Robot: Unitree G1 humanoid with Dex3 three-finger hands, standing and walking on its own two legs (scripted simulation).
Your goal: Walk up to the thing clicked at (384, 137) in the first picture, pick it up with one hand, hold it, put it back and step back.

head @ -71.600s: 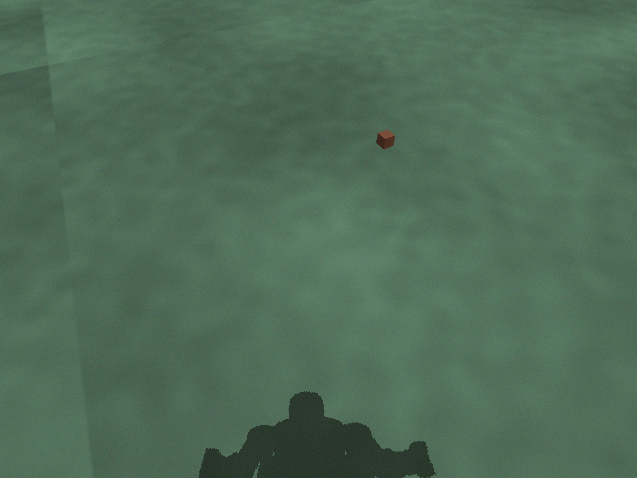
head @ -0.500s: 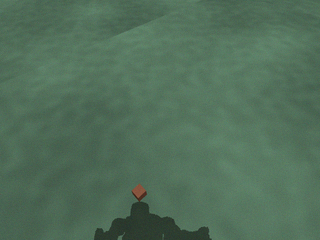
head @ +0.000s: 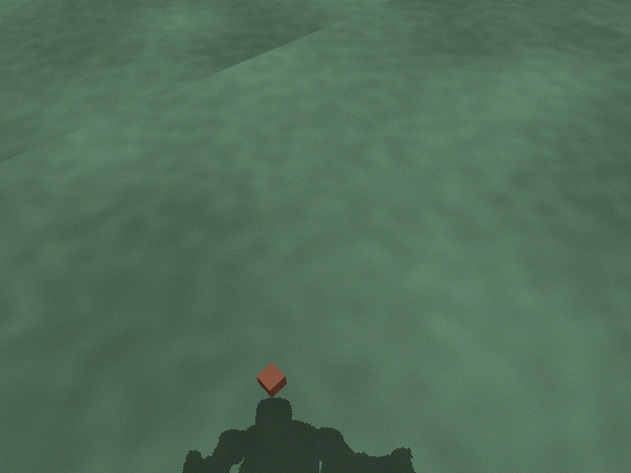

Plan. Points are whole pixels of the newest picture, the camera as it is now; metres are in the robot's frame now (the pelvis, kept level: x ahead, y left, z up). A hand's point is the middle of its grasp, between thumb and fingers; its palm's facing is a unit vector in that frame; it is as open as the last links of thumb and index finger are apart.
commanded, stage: stand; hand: left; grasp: from above
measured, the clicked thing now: (271, 379) +0.50 +0.17 -0.75
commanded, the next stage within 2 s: step back in 0.08 s
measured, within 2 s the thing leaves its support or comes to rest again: neither
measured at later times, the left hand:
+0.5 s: hand out of the picture +0.08 +0.31 -0.18, palm faces -0.04 -0.93 -0.36, open 7.4 cm
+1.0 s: hand out of the picture -0.06 +0.28 -0.15, palm faces -0.08 -0.91 -0.41, open 7.4 cm
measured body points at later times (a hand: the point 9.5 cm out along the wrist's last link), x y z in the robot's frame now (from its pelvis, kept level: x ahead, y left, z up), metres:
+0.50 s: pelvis -0.07 +0.05 -0.02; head +0.01 +0.08 +0.42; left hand +0.08 +0.36 -0.16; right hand -0.01 -0.27 -0.12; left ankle -0.05 +0.14 -0.75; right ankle -0.05 -0.10 -0.69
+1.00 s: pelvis -0.17 +0.03 -0.01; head -0.13 +0.00 +0.43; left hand -0.06 +0.33 -0.12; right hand -0.10 -0.29 -0.15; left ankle -0.18 +0.17 -0.67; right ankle -0.16 -0.07 -0.75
